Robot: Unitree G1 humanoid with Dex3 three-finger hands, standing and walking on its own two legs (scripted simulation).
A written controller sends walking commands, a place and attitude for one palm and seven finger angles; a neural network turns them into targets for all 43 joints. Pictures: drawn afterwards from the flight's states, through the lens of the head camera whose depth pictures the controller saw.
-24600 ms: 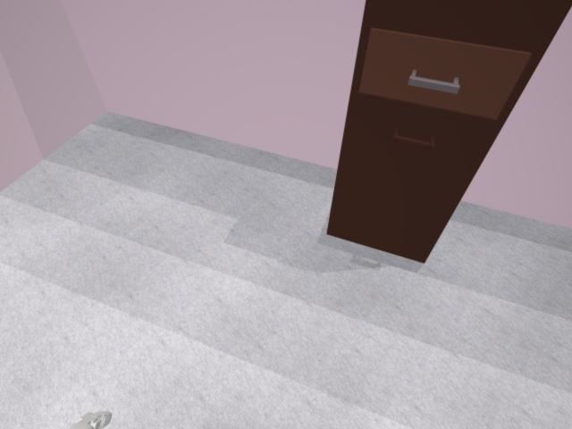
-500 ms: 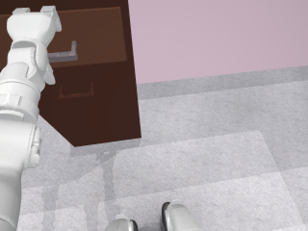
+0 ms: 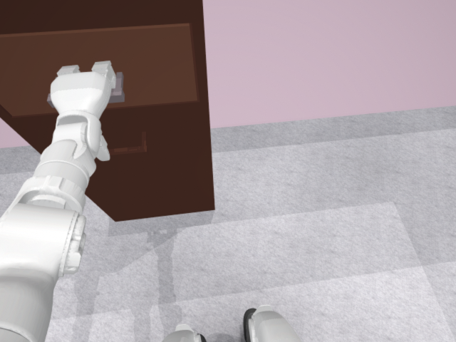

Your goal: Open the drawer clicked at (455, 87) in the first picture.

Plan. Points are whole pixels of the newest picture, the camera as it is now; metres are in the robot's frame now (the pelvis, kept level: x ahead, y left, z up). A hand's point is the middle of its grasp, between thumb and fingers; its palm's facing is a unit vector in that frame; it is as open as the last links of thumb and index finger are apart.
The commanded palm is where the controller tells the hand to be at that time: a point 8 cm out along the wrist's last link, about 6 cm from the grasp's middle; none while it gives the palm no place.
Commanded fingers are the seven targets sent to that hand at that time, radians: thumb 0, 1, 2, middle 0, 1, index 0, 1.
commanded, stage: close the thumb around the handle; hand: left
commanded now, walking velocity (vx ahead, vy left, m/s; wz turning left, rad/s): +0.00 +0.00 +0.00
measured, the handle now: (88, 89) +0.56 +0.21 +0.07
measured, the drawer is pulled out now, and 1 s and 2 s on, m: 0.00 0.00 0.03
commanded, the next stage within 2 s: pull the drawer open in 0.68 s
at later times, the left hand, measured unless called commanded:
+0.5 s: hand (87, 117) +0.52 +0.22 +0.04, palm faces -0.01 +0.00 -1.00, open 7.1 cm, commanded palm +0.50 +0.21 +0.09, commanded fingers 0.00 0.90 0.90 -0.40 -1.35 -0.40 -1.35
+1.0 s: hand (87, 117) +0.52 +0.21 +0.04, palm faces -0.03 -0.02 -1.00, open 5.1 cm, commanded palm +0.48 +0.22 +0.09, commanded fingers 0.00 0.90 0.90 -0.40 -1.35 -0.40 -1.35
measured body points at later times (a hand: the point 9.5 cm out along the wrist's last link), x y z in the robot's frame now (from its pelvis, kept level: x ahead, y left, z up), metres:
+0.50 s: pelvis +0.02 +0.00 +0.01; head +0.13 +0.00 +0.44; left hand +0.52 +0.21 +0.10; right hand +0.01 -0.27 -0.12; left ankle -0.01 +0.09 -0.70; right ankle +0.05 -0.12 -0.70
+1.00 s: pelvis +0.03 +0.00 +0.01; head +0.14 -0.01 +0.45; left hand +0.52 +0.21 +0.10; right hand +0.05 -0.27 -0.12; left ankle -0.01 +0.09 -0.70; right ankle +0.05 -0.12 -0.70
